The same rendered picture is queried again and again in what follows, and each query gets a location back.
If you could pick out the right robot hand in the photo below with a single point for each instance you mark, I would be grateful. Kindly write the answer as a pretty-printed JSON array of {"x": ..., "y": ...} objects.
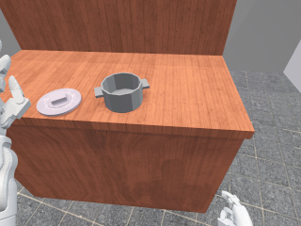
[{"x": 238, "y": 216}]

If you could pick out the robot left forearm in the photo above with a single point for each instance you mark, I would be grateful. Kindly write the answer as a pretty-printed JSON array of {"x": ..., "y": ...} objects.
[{"x": 8, "y": 186}]

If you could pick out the left robot hand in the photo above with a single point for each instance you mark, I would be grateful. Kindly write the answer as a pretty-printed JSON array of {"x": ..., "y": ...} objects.
[{"x": 15, "y": 107}]

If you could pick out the table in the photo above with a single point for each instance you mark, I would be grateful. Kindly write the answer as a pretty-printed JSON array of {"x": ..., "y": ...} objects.
[{"x": 170, "y": 153}]

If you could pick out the pot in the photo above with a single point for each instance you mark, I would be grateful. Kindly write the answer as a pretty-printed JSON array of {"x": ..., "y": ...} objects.
[{"x": 122, "y": 92}]

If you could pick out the lid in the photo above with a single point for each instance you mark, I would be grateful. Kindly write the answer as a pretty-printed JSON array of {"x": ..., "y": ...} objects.
[{"x": 45, "y": 107}]

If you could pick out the knob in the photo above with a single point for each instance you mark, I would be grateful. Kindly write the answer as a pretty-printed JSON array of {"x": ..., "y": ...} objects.
[{"x": 57, "y": 97}]

